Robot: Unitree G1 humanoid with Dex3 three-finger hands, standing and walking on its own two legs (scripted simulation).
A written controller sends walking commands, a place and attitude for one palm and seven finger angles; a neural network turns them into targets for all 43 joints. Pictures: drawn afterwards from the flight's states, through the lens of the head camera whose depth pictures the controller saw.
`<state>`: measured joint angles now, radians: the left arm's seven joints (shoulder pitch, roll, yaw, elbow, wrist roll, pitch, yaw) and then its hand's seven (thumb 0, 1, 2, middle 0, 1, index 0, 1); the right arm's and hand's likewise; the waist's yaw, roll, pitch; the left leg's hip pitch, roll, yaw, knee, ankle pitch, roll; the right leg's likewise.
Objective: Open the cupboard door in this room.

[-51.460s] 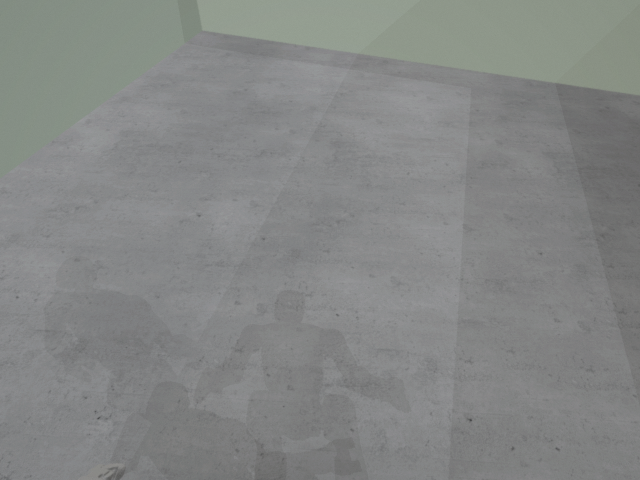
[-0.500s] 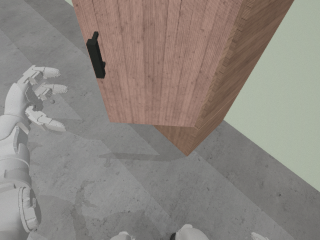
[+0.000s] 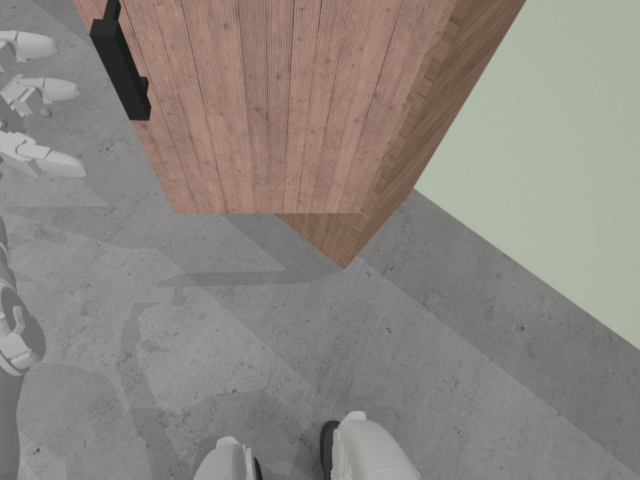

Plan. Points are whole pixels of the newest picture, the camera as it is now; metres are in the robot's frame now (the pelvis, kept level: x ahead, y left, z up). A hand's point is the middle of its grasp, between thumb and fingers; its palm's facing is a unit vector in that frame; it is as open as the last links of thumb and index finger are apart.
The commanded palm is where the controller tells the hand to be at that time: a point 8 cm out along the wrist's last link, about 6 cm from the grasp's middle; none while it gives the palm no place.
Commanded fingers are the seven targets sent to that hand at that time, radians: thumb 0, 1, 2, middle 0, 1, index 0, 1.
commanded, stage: move the hooked fingers beside the handle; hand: left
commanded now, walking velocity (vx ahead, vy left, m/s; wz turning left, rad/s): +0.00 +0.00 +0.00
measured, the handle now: (127, 62) +0.60 +0.18 +0.09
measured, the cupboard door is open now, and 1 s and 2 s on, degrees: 43 43 43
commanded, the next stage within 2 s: slide the fingers in behind the handle in 1.08 s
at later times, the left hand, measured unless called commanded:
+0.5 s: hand (54, 85) +0.56 +0.25 +0.09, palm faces -0.05 -1.00 -0.01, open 14.0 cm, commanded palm +0.54 +0.29 +0.09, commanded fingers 0.00 -0.50 0.30 -0.30 -1.20 -0.30 -1.20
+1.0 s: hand (64, 90) +0.55 +0.24 +0.09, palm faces -0.04 -1.00 -0.02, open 14.0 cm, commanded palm +0.54 +0.28 +0.09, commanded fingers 0.00 -0.50 0.30 -0.30 -1.20 -0.30 -1.20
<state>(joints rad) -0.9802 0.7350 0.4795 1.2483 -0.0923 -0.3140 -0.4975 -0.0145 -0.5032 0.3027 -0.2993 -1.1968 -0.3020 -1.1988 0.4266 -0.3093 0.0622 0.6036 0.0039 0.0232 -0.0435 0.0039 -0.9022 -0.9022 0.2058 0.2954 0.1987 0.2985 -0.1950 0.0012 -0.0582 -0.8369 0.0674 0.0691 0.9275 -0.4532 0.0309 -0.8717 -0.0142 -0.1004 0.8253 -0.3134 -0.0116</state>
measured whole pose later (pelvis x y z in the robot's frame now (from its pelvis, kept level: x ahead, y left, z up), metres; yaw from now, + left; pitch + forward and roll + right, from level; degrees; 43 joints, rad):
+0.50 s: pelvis +0.02 +0.01 +0.00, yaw -2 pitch +24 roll -4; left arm -1.01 0.78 0.53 1.24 -0.06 -0.28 -0.48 -0.01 -0.50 0.30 -0.30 -1.20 -0.30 -1.20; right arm 0.48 -0.28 0.07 0.56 -0.02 0.11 -0.01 0.00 -0.90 -0.90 0.21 0.30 0.20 0.30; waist -0.23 0.02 -0.08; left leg -0.86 0.08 0.08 0.93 -0.49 0.04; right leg -0.89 0.01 -0.09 0.80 -0.32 0.00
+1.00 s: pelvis +0.02 +0.01 +0.00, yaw -1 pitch +23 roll -4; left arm -1.01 0.74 0.50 1.24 -0.05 -0.31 -0.43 -0.01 -0.50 0.30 -0.30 -1.20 -0.30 -1.20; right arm 0.42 -0.29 0.07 0.55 -0.01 0.10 -0.01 0.00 -0.90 -0.90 0.21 0.30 0.20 0.30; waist -0.22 0.02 -0.08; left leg -0.87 0.08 0.06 0.95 -0.49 0.03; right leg -0.89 0.01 -0.10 0.82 -0.33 0.00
